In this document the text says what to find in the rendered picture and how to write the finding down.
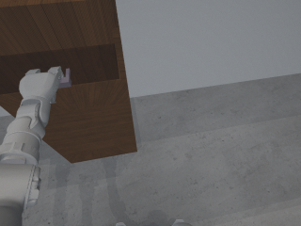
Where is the left robot upper arm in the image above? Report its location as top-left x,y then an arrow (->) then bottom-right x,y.
0,163 -> 41,226

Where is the handle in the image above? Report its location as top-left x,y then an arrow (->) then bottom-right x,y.
58,68 -> 71,89

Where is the drawer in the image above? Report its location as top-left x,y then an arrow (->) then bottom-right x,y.
0,43 -> 119,95

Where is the left robot forearm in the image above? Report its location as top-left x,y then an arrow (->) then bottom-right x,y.
0,96 -> 51,167

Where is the cabinet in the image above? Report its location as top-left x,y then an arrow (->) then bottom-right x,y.
0,0 -> 137,164

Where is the robot left hand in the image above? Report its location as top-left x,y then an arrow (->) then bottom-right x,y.
19,66 -> 65,104

